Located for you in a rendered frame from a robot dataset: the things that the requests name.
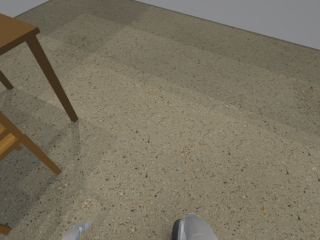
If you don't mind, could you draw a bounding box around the robot right shin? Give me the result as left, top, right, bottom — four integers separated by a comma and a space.
177, 213, 197, 240

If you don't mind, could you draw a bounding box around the robot right foot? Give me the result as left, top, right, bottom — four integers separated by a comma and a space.
172, 219, 182, 240

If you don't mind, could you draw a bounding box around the chair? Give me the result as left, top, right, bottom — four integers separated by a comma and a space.
0, 111, 61, 235

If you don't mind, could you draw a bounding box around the robot left hand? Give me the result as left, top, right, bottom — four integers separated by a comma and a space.
61, 221, 92, 240

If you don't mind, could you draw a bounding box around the table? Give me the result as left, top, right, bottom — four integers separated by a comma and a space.
0, 13, 79, 122

